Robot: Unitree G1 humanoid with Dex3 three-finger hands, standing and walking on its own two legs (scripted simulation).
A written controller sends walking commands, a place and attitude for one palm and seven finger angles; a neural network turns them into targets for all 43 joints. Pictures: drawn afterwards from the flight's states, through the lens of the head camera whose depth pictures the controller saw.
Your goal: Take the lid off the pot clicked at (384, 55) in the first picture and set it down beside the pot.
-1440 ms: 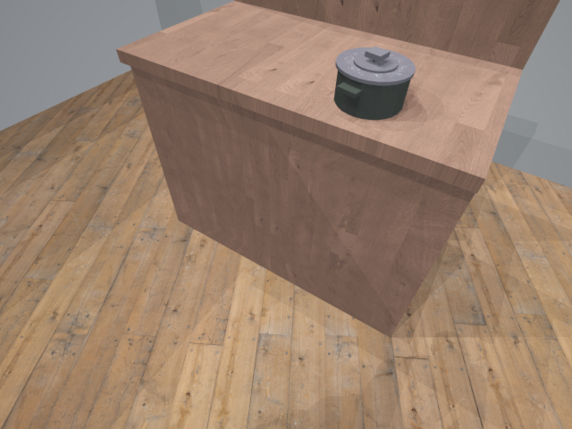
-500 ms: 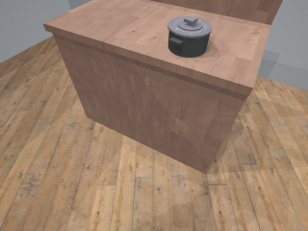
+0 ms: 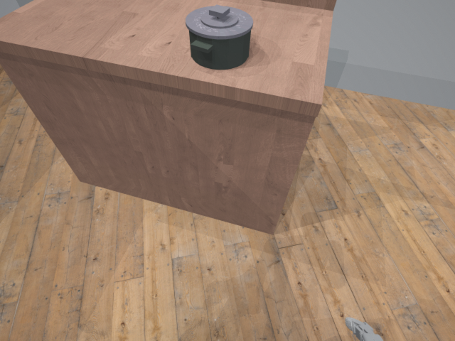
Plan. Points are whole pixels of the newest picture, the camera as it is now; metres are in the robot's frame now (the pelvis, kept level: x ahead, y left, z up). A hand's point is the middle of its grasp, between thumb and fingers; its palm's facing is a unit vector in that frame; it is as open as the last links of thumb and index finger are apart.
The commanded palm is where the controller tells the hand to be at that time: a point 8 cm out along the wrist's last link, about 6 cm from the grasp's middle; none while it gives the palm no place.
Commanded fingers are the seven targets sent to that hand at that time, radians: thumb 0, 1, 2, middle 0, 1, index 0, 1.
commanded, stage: turn to face it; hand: left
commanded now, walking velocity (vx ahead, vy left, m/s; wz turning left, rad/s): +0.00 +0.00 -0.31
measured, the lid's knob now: (219, 11) +0.85 +0.11 +0.16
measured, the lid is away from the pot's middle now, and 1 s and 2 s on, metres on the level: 0.00 0.00 0.00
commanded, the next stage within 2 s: take the last steps up to it in 0.16 s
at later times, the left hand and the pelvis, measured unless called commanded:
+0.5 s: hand out of the picture +0.11 +0.16 -0.15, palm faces -0.12 -0.97 -0.22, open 7.3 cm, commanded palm none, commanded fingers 0.00 0.90 0.90 -0.20 -0.30 -0.20 -0.30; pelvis +0.03 -0.02 +0.01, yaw -9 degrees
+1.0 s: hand (150, 276) +0.25 +0.19 -0.15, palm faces -0.09 -0.98 -0.20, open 7.3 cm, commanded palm none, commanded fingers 0.00 0.90 0.90 -0.20 -0.30 -0.20 -0.30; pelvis +0.17 +0.02 +0.01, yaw -9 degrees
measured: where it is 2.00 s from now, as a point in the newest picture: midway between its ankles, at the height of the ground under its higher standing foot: (225, 319)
